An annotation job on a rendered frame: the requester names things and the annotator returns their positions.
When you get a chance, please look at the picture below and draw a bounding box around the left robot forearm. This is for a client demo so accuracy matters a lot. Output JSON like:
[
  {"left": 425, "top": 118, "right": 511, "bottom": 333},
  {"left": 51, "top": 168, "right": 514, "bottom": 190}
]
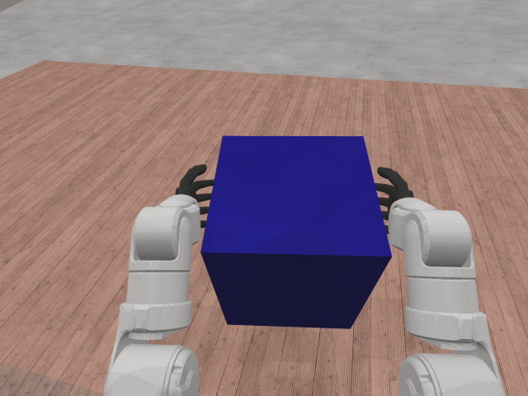
[{"left": 103, "top": 195, "right": 201, "bottom": 396}]

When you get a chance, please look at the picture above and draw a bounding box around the carton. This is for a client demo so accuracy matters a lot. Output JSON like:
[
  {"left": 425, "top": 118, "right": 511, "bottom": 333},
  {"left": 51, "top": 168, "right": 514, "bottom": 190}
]
[{"left": 200, "top": 136, "right": 392, "bottom": 329}]

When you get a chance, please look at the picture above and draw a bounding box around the right robot hand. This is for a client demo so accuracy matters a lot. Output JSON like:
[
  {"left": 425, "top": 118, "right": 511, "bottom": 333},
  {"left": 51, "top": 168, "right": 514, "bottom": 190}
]
[{"left": 375, "top": 167, "right": 413, "bottom": 234}]

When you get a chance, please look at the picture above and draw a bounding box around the right robot upper arm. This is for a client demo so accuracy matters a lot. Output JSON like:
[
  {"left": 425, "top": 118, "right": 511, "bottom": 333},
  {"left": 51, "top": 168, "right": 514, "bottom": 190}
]
[{"left": 398, "top": 353, "right": 504, "bottom": 396}]

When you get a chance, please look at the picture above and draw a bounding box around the left robot hand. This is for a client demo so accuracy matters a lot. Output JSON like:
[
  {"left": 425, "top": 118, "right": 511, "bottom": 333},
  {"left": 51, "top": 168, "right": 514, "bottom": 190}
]
[{"left": 175, "top": 164, "right": 214, "bottom": 228}]

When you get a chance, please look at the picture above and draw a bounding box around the left robot upper arm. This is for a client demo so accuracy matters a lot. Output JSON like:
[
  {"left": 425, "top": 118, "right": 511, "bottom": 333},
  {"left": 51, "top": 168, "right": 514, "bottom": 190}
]
[{"left": 105, "top": 344, "right": 199, "bottom": 396}]

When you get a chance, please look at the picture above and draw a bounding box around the right robot forearm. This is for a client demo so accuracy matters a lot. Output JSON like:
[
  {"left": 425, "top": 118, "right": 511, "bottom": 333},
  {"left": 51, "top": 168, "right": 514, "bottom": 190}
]
[{"left": 389, "top": 197, "right": 506, "bottom": 396}]

